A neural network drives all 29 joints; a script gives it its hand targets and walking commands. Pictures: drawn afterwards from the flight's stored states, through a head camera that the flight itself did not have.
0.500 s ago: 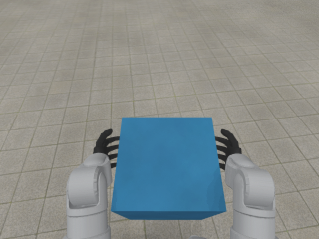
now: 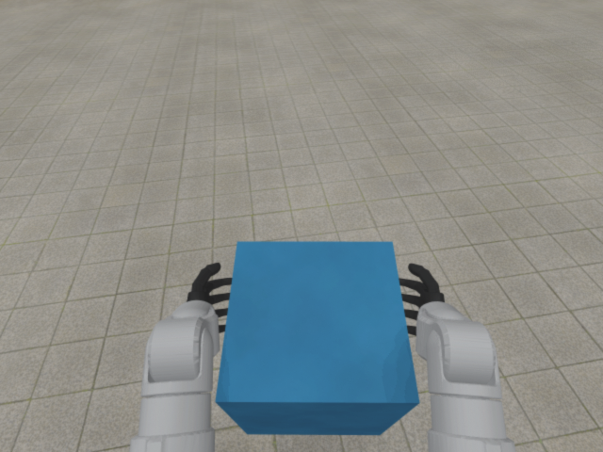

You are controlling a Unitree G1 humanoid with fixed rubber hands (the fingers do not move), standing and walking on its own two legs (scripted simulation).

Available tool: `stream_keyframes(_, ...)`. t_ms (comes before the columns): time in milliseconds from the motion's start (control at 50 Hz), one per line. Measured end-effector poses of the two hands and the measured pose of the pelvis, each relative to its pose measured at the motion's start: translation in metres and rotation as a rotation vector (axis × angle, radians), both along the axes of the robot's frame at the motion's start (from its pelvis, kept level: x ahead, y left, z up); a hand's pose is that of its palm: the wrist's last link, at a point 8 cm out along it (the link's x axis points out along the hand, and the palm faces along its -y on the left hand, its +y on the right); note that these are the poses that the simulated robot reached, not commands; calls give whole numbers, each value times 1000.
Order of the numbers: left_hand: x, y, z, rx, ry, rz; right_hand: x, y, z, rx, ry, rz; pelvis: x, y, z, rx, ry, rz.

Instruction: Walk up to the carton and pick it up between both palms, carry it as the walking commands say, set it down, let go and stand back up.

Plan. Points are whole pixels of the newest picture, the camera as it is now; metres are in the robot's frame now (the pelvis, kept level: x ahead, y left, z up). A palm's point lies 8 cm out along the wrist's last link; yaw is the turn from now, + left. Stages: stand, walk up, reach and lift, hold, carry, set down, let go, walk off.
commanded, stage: carry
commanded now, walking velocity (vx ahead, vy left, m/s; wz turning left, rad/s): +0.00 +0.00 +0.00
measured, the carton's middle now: (314, 345) +0.28 -0.01 -0.01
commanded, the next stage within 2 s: hold in 1.66 s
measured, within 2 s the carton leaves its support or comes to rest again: neither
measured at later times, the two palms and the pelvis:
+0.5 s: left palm (199, 317) +0.29 +0.14 +0.06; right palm (417, 308) +0.29 -0.15 +0.06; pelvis +0.01 +0.00 +0.00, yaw +0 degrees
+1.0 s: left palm (209, 301) +0.32 +0.13 +0.05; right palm (417, 294) +0.32 -0.16 +0.05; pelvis +0.04 -0.01 +0.00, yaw +0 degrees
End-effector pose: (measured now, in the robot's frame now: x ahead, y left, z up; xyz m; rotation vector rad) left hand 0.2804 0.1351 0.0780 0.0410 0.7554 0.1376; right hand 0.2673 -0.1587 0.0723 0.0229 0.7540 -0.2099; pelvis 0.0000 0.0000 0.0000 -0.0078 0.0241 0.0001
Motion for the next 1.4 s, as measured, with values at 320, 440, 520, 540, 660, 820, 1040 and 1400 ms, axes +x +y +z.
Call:
stream_keyframes(320,-4,7,-16,8,-26,26,9,7,-12,-26,-28,47,0,-3,-1,6,17,-1)
stream_keyframes(440,5,8,-18,13,-33,28,18,8,-14,-32,-35,53,7,-3,0,9,22,-1)
stream_keyframes(520,12,7,-18,15,-40,24,25,7,-15,-33,-41,51,13,-3,1,10,24,-2)
stream_keyframes(540,14,6,-18,15,-41,22,26,7,-15,-33,-42,50,15,-3,1,11,24,-2)
stream_keyframes(660,24,4,-18,19,-47,17,35,4,-15,-33,-47,47,23,-5,1,13,26,-2)
stream_keyframes(820,34,2,-21,24,-48,14,45,2,-17,-33,-48,50,32,-7,1,15,25,-2)
stream_keyframes(1040,41,-2,-25,29,-54,10,53,-2,-22,-33,-55,54,40,-11,1,17,22,-1)
stream_keyframes(1400,41,-5,-32,33,-63,0,54,-5,-28,-35,-67,57,43,-14,1,16,17,-4)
